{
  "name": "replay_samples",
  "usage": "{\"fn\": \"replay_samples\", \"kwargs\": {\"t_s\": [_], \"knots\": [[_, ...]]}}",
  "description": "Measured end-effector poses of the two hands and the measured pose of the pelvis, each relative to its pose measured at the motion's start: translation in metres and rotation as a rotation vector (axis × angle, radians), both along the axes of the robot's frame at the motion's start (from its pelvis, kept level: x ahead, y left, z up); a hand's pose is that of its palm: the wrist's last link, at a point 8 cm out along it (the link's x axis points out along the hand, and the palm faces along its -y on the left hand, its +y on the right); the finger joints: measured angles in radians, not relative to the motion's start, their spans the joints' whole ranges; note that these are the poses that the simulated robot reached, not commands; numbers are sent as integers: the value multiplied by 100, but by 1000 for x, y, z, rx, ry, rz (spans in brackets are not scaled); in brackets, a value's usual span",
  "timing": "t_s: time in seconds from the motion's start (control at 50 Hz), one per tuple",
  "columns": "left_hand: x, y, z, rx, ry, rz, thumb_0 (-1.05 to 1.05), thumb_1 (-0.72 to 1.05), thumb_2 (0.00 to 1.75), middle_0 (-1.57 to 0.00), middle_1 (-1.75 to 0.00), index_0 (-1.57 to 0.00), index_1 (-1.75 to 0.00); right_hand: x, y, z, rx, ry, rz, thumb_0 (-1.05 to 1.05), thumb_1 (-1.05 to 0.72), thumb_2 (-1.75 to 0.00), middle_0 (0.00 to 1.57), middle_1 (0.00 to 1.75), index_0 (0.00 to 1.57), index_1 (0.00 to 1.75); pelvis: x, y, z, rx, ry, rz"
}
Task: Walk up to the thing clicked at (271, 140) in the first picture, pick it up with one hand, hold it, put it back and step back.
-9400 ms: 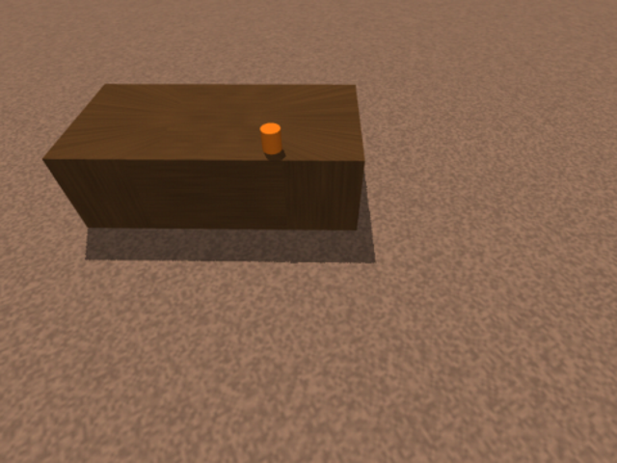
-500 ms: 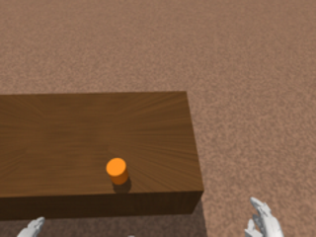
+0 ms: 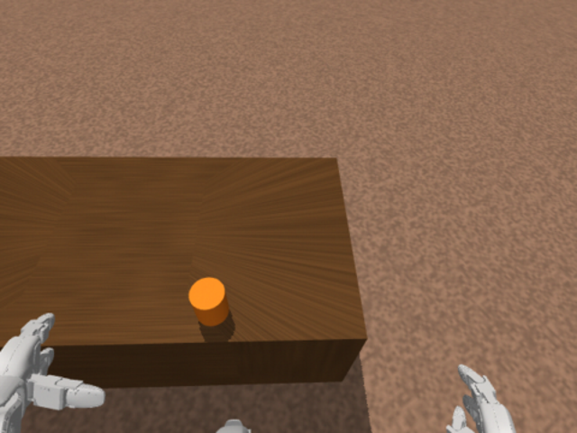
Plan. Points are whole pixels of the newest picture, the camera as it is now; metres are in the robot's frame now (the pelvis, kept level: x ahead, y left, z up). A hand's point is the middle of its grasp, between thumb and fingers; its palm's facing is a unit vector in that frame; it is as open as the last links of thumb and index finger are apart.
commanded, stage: go down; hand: left
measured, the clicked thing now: (210, 302) +0.45 +0.18 -0.28
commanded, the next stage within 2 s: none
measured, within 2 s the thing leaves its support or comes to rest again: neither
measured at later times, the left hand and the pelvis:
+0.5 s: hand (61, 326) +0.29 +0.34 -0.02, palm faces +0.11 -0.98 -0.18, open 17.4 cm; pelvis +0.00 +0.01 +0.00, yaw -2 degrees
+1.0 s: hand (56, 276) +0.36 +0.36 +0.00, palm faces +0.12 -0.99 -0.12, open 17.2 cm; pelvis +0.00 +0.01 -0.01, yaw -3 degrees
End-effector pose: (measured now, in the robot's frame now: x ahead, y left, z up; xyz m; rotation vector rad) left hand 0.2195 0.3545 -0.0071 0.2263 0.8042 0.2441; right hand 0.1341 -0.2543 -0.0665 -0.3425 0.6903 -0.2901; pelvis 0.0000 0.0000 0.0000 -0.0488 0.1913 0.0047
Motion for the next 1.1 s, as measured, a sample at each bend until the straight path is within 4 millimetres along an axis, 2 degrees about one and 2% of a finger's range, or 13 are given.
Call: {"fn": "replay_samples", "kwargs": {"t_s": [0.1, 0.18, 0.24, 0.34, 0.46, 0.58, 0.68, 0.94, 1.1], "knots": [[38, 14, 14, -41, -71, -13, 0, -47, 11, -6, -5, -2, -7, -13, -7, 1, -14, 40, -29, 1, -88, -90, 20, 30, 21, 30, 3, 2, 3, 0, 8, -11], [55, 21, 19, -75, -97, -38, 0, -49, 10, -6, -4, -2, -6, -27, -11, -1, -19, 85, -52, 1, -89, -90, 20, 30, 21, 30, 7, 5, 5, 2, 19, -22], [59, 23, 17, -93, -96, -61, 0, -50, 10, -6, -4, -2, -6, -36, -13, -3, -18, 124, -66, 1, -90, -90, 20, 30, 21, 30, 10, 7, 6, 3, 27, -31], [50, 24, 5, -117, -86, -66, 0, -53, 9, -6, -3, -2, -6, -48, -13, -9, -11, 182, -72, 1, -90, -91, 20, 30, 21, 30, 11, 9, 5, 5, 37, -39], [46, 27, 1, -100, -140, -73, -1, -52, 9, -6, -2, -2, -5, -52, -9, -14, -14, 222, -44, 1, -90, -91, 20, 30, 21, 30, 5, 8, 3, 6, 31, -32], [72, 40, 18, -89, -272, -61, -1, -49, 9, -6, -2, -2, -4, -46, -9, -12, -34, 213, -7, 1, -90, -91, 20, 30, 21, 30, -4, 4, 0, 5, 38, -24], [93, 44, 27, -112, -295, -82, -1, -46, 9, -5, -3, -2, -4, -48, -14, -10, -48, 209, -3, 1, -89, -90, 20, 30, 21, 30, -7, 3, -1, 1, 58, -29], [111, 52, 17, -127, -345, -83, -1, -47, 8, -6, -4, -4, -5, -82, -18, -23, -54, 364, -41, 1, -89, -90, 20, 30, 21, 30, -4, 6, -7, -2, 103, -43], [126, 56, 26, -134, -390, -90, -1, -48, 7, -7, -3, -4, -5, -85, -14, -20, -61, 380, -61, 1, -90, -90, 20, 30, 21, 30, 1, 9, -6, -9, 109, -45]]}}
